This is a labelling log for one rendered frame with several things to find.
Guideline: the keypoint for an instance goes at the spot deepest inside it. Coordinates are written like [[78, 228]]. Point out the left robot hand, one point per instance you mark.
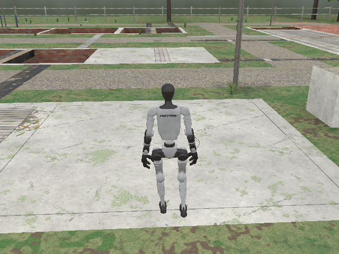
[[144, 160]]

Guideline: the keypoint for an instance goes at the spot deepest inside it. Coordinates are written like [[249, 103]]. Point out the robot right forearm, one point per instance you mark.
[[191, 141]]

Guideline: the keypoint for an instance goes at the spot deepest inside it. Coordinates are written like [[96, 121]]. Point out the robot left forearm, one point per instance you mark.
[[146, 147]]

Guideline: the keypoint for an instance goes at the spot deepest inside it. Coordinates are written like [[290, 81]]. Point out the robot right upper arm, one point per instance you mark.
[[187, 120]]

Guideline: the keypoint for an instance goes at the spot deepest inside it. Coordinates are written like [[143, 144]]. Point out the robot left foot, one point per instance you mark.
[[162, 208]]

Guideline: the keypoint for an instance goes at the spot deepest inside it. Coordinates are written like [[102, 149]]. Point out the right robot hand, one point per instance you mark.
[[194, 157]]

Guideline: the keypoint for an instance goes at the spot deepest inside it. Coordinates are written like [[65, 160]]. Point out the robot torso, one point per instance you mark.
[[169, 124]]

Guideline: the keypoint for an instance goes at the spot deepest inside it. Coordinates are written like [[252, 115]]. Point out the robot left upper arm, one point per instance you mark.
[[150, 121]]

